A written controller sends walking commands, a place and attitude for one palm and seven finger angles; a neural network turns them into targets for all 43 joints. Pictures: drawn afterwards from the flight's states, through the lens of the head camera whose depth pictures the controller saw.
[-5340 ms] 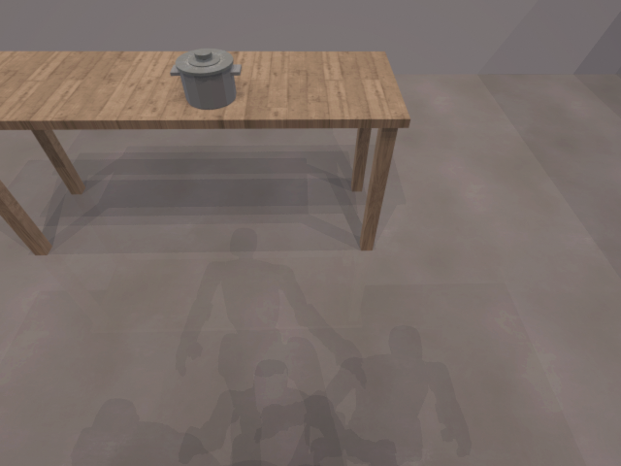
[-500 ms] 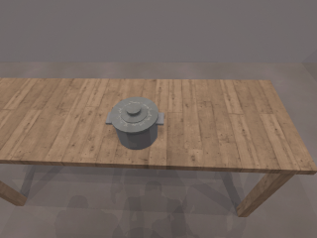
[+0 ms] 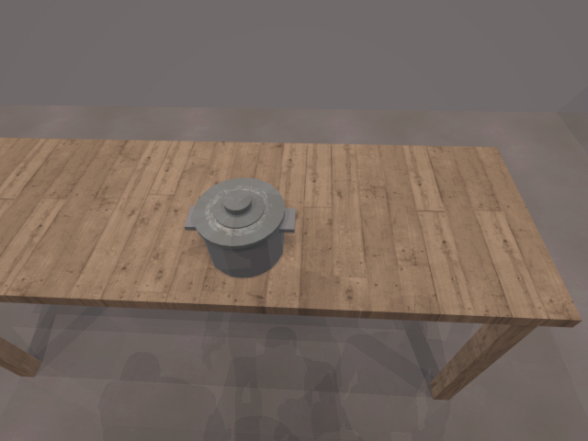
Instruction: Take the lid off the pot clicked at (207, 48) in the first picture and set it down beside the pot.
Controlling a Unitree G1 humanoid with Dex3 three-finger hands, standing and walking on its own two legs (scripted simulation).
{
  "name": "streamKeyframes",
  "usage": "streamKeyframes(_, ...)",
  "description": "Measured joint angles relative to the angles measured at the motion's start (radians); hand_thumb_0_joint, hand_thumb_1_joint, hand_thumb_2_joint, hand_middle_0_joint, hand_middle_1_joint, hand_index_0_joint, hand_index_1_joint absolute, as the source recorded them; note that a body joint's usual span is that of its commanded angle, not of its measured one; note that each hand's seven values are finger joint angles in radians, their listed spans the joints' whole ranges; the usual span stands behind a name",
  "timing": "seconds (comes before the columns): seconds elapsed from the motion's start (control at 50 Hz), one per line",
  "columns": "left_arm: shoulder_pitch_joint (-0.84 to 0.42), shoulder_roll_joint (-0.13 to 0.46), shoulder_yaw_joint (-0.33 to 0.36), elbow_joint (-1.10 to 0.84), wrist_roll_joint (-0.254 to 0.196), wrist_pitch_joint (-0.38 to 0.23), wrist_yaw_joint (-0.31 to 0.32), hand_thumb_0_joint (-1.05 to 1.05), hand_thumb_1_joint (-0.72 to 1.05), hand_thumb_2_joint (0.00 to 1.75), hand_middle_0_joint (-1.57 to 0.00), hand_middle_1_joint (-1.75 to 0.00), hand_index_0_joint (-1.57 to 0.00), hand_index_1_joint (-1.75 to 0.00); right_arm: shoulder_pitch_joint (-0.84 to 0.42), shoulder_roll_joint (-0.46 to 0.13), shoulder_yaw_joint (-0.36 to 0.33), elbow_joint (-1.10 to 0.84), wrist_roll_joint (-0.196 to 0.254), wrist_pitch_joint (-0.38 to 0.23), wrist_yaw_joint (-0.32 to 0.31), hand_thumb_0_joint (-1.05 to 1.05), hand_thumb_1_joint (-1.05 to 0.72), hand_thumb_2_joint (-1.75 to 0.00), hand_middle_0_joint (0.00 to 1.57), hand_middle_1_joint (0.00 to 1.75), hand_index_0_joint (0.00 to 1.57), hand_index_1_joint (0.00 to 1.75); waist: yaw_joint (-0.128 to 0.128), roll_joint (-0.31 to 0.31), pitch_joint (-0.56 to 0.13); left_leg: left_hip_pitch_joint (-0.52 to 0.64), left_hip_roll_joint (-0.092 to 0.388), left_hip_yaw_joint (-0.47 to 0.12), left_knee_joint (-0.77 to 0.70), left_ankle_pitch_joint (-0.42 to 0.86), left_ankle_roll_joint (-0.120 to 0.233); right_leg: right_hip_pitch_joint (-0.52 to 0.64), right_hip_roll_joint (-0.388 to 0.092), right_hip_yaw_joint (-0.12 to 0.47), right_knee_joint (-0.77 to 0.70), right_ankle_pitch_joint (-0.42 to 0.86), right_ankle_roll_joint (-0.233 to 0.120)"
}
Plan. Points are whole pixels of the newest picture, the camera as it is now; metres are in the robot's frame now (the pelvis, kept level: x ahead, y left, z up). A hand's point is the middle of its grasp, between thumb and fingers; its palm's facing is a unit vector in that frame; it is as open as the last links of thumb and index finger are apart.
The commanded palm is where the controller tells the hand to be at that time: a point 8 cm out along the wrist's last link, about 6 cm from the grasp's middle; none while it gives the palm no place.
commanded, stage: look again from close up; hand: left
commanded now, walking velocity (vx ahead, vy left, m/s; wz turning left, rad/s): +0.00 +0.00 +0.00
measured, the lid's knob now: (237, 202) +0.49 +0.13 +0.01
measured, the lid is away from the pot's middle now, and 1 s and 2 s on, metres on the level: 0.00 0.00 0.00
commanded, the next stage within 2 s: lift the closed hand beside the body in 0.40 s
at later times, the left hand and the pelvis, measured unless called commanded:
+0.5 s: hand out of the picture -0.01 +0.17 -0.17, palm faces +0.01 -0.98 -0.19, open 7.3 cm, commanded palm +0.09 +0.22 -0.07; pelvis +0.00 +0.01 +0.00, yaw +0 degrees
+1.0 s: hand out of the picture +0.09 +0.22 -0.08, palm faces +0.24 -0.94 -0.24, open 3.6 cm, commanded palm +0.06 +0.27 -0.06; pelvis -0.03 +0.02 -0.01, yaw +3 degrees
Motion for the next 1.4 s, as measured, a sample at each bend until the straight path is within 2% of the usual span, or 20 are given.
streamKeyframes(0.52,0.034,-0.017,-0.005,0.013,0.002,-0.004,0.007,0.01,0.92,0.90,-0.20,-0.30,-0.20,-0.30,0.016,0.027,0.002,0.014,0.005,-0.004,0.002,0.00,-0.91,-0.90,0.20,0.30,0.20,0.29,0.004,-0.014,-0.001,-0.013,0.004,0.005,0.020,-0.005,0.008,0.004,0.004,0.004,-0.021,0.019,0.009)
streamKeyframes(0.54,0.062,-0.007,-0.020,-0.090,-0.018,0.034,0.020,0.02,0.93,0.90,-0.20,-0.30,-0.21,-0.30,0.030,0.022,0.012,-0.023,0.024,-0.016,0.005,0.00,-0.91,-0.90,0.20,0.30,0.20,0.29,0.009,-0.013,0.004,-0.024,0.005,0.005,0.040,-0.013,0.009,-0.004,0.004,0.005,-0.010,0.017,0.011)
streamKeyframes(0.56,0.105,0.010,-0.027,-0.227,-0.031,0.054,0.037,0.03,0.94,0.90,-0.21,-0.31,-0.21,-0.30,0.051,0.016,0.020,-0.065,0.041,-0.055,0.000,0.00,-0.91,-0.90,0.20,0.30,0.20,0.29,0.017,-0.015,0.002,-0.029,0.001,0.005,0.047,-0.017,0.011,-0.011,-0.001,0.005,0.003,0.012,0.012)
streamKeyframes(0.6,0.160,0.033,-0.049,-0.460,-0.051,0.067,0.076,0.05,0.96,0.90,-0.23,-0.33,-0.23,-0.33,0.078,-0.020,0.021,-0.118,0.061,-0.131,-0.018,0.02,-0.93,-0.90,0.21,0.30,0.20,0.29,0.018,0.002,-0.013,-0.037,-0.010,-0.012,0.059,-0.021,0.017,-0.010,-0.015,-0.008,0.015,0.002,0.016)
streamKeyframes(0.62,0.163,0.036,-0.056,-0.532,-0.047,0.062,0.087,0.05,0.96,0.90,-0.24,-0.35,-0.25,-0.34,0.076,-0.046,0.019,-0.135,0.062,-0.164,-0.017,0.03,-0.94,-0.90,0.21,0.30,0.21,0.29,0.014,0.014,-0.018,-0.037,-0.015,-0.021,0.064,-0.021,0.021,-0.003,-0.022,-0.017,0.013,0.001,0.021)
streamKeyframes(0.66,0.133,0.029,-0.048,-0.582,-0.026,0.032,0.093,0.04,0.96,0.90,-0.28,-0.39,-0.29,-0.39,0.040,-0.093,0.003,-0.169,0.048,-0.200,-0.003,0.03,-0.94,-0.90,0.21,0.30,0.21,0.29,0.000,0.027,-0.035,-0.050,-0.027,-0.033,0.073,-0.019,0.030,-0.009,-0.036,-0.027,0.019,0.001,0.029)
streamKeyframes(0.74,0.125,0.003,-0.004,-0.662,-0.011,0.003,0.063,0.03,0.94,0.90,-0.39,-0.52,-0.40,-0.52,-0.070,-0.135,-0.040,-0.283,0.033,-0.202,0.029,0.03,-0.93,-0.90,0.20,0.30,0.20,0.29,-0.011,0.009,-0.061,-0.076,-0.035,-0.019,0.091,-0.018,0.035,-0.047,-0.045,-0.012,0.050,0.000,0.031)
streamKeyframes(0.84,0.201,0.004,0.010,-0.817,-0.014,-0.054,0.039,0.02,0.92,0.90,-0.58,-0.72,-0.59,-0.72,-0.166,-0.139,-0.055,-0.470,0.042,-0.195,0.023,0.02,-0.92,-0.90,0.20,0.30,0.20,0.29,0.005,-0.029,-0.057,-0.099,-0.028,-0.023,0.131,-0.030,0.032,-0.062,-0.041,-0.015,0.074,-0.005,0.027)
streamKeyframes(0.92,0.236,0.019,0.018,-0.883,-0.018,-0.056,0.040,0.02,0.91,0.90,-0.75,-0.91,-0.76,-0.90,-0.201,-0.134,-0.049,-0.579,0.047,-0.188,0.004,0.01,-0.92,-0.90,0.20,0.30,0.20,0.29,0.033,-0.043,-0.042,-0.123,-0.022,-0.038,0.156,-0.037,0.029,-0.070,-0.037,-0.030,0.077,-0.004,0.022)
streamKeyframes(1.06,0.250,0.042,0.043,-0.910,-0.016,-0.036,0.053,0.02,0.90,0.90,-1.04,-1.23,-1.05,-1.23,-0.190,-0.089,0.000,-0.616,0.036,-0.162,-0.013,0.01,-0.91,-0.90,0.20,0.30,0.20,0.29,0.058,-0.035,-0.038,-0.159,-0.024,-0.061,0.181,-0.046,0.031,-0.088,-0.042,-0.052,0.085,-0.012,0.024)
streamKeyframes(1.14,0.262,0.049,0.066,-0.929,-0.012,-0.020,0.057,0.02,0.90,0.90,-1.16,-1.36,-1.17,-1.36,-0.153,-0.057,0.027,-0.578,0.028,-0.145,-0.014,0.01,-0.91,-0.90,0.20,0.30,0.21,0.29,0.058,-0.022,-0.038,-0.163,-0.025,-0.063,0.186,-0.054,0.033,-0.090,-0.044,-0.054,0.087,-0.019,0.028)
streamKeyframes(1.24,0.264,0.062,0.098,-0.924,-0.005,-0.008,0.059,0.02,0.90,0.90,-1.24,-1.45,-1.25,-1.45,-0.110,-0.040,0.037,-0.522,0.025,-0.133,-0.015,0.01,-0.91,-0.90,0.21,0.30,0.21,0.30,0.047,-0.009,-0.032,-0.174,-0.030,-0.059,0.197,-0.065,0.038,-0.104,-0.049,-0.049,0.102,-0.029,0.033)
streamKeyframes(1.4,0.334,0.076,0.110,-1.065,0.002,-0.008,0.067,0.02,0.90,0.90,-1.28,-1.49,-1.29,-1.49,-0.073,-0.065,0.005,-0.472,0.023,-0.160,-0.017,0.01,-0.91,-0.90,0.21,0.30,0.21,0.30,0.035,0.004,-0.036,-0.157,-0.036,-0.049,0.188,-0.074,0.046,-0.094,-0.054,-0.037,0.101,-0.038,0.045)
